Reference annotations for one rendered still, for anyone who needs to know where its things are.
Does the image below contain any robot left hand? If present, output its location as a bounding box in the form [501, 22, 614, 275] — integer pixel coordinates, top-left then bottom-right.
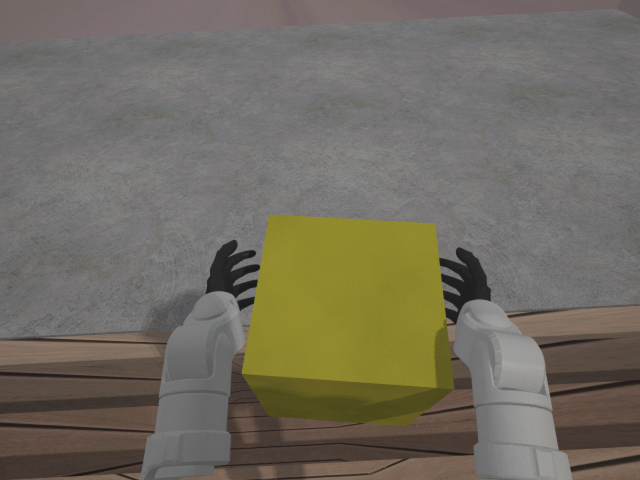
[206, 240, 260, 311]

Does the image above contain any robot left forearm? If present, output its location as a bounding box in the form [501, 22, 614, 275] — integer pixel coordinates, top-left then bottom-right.
[139, 291, 246, 480]

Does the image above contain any robot right hand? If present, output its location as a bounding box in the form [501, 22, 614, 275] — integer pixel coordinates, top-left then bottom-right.
[439, 247, 491, 324]

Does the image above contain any carton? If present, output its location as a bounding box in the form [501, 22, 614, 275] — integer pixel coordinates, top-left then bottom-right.
[242, 214, 454, 427]

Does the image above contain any robot right forearm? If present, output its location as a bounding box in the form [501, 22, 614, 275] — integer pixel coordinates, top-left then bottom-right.
[453, 299, 573, 480]

